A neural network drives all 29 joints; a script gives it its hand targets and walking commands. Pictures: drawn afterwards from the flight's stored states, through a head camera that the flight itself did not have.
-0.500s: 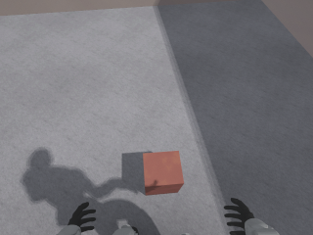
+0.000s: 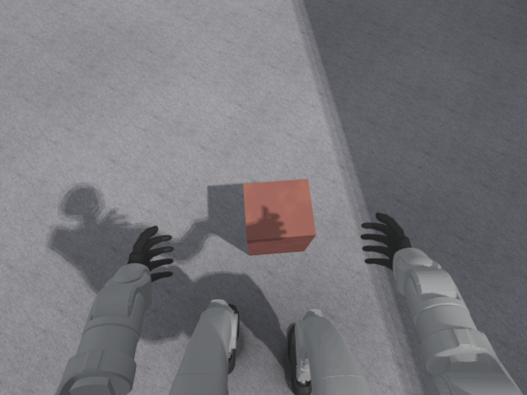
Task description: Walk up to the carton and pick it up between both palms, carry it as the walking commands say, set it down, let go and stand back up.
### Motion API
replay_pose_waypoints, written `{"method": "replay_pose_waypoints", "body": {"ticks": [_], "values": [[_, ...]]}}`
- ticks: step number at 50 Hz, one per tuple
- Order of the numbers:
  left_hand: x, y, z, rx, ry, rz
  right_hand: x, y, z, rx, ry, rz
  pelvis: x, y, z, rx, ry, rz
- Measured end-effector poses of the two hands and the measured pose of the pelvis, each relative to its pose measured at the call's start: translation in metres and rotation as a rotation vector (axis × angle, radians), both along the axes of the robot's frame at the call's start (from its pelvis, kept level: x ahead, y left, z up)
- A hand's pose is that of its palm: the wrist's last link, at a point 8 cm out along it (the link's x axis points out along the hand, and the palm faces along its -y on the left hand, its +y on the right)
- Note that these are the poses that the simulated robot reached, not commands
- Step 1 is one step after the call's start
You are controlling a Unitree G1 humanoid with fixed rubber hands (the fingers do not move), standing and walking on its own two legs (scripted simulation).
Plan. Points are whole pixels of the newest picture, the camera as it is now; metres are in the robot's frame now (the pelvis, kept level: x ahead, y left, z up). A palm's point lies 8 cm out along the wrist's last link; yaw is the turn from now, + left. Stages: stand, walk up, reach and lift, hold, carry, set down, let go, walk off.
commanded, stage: reach and lift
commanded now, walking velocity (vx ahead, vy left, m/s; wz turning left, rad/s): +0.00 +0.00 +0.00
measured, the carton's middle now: (276, 220) +0.51 -0.03 -0.57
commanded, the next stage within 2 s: none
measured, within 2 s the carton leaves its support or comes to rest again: neither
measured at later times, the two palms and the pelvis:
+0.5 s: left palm (166, 194) +0.43 +0.20 -0.14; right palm (368, 181) +0.46 -0.18 -0.13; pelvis +0.02 +0.01 -0.03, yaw -2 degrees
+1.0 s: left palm (181, 180) +0.48 +0.19 -0.19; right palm (352, 167) +0.51 -0.17 -0.18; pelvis +0.01 +0.01 -0.06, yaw -3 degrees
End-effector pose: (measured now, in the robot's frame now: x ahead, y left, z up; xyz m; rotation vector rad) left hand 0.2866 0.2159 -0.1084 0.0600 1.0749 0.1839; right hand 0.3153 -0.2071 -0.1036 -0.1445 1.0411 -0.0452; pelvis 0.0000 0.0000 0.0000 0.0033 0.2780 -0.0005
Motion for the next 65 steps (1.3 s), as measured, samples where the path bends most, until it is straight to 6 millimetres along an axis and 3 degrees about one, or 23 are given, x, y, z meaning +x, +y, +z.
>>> {"method": "replay_pose_waypoints", "body": {"ticks": [6, 12, 21, 33, 41, 45, 50, 55, 65], "values": [[0.05, -0.002, -0.005, -0.006, -0.105, 0.021, 0.051, 0.016, -0.005, 0.009, -0.087, 0.006, -0.004, -0.001, -0.008, -0.009, 0.073, 0.001], [0.079, -0.009, -0.016, 0.011, -0.16, 0.01, 0.089, 0.022, -0.008, 0.031, -0.164, -0.012, 0.006, 0.003, -0.012, -0.019, 0.181, 0.001], [0.125, -0.015, -0.028, 0.015, -0.301, 0.012, 0.127, 0.023, -0.025, 0.043, -0.268, -0.031, 0.016, 0.011, -0.022, -0.028, 0.322, -0.005], [0.181, -0.01, -0.041, 0.03, -0.378, 0.02, 0.186, 0.034, -0.036, 0.055, -0.368, 0.001, 0.012, 0.017, -0.036, -0.02, 0.418, -0.02], [0.207, -0.018, -0.041, 0.016, -0.438, 0.023, 0.202, 0.038, -0.047, 0.066, -0.393, 0.002, 0.011, 0.016, -0.039, -0.016, 0.457, -0.023], [0.207, -0.024, -0.05, 0.012, -0.417, 0.01, 0.202, 0.037, -0.056, 0.064, -0.382, 0.001, 0.014, 0.015, -0.043, -0.014, 0.491, -0.025], [0.195, -0.029, -0.084, 0.008, -0.363, 0.024, 0.199, 0.037, -0.08, 0.064, -0.364, -0.005, 0.014, 0.011, -0.057, -0.002, 0.539, -0.035], [0.192, -0.031, -0.127, 0.002, -0.354, 0.028, 0.203, 0.045, -0.118, 0.07, -0.37, -0.008, 0.007, 0.008, -0.084, 0.004, 0.577, -0.038], [0.195, -0.01, -0.191, 0.035, -0.378, 0.035, 0.198, 0.047, -0.194, 0.039, -0.361, -0.012, -0.011, 0.01, -0.145, 0.003, 0.578, -0.037]]}}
